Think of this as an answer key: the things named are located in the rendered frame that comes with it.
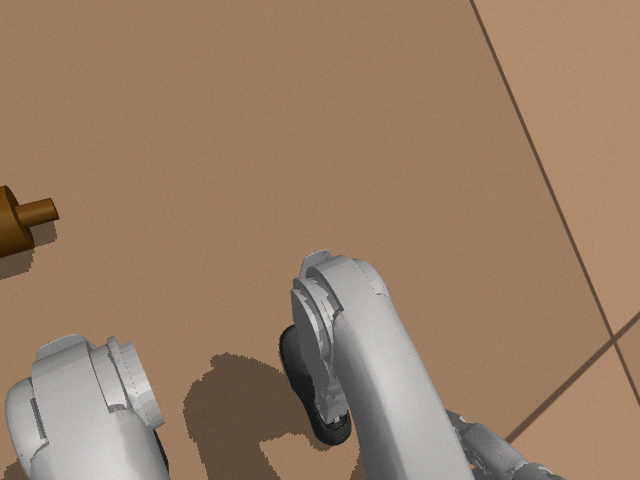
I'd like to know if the left robot foot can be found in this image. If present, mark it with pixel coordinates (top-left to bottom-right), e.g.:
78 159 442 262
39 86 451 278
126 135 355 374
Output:
153 430 169 473

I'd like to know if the bottle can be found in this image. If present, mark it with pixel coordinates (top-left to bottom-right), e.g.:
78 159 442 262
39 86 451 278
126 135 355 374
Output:
0 185 60 258

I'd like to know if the right robot hand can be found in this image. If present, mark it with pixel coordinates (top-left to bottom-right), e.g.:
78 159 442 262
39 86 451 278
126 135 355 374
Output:
445 409 529 480

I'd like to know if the right robot foot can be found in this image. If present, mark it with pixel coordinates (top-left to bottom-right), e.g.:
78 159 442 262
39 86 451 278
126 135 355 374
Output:
279 324 352 446

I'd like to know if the right robot arm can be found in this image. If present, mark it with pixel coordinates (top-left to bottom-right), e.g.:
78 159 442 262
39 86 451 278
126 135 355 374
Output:
512 463 566 480

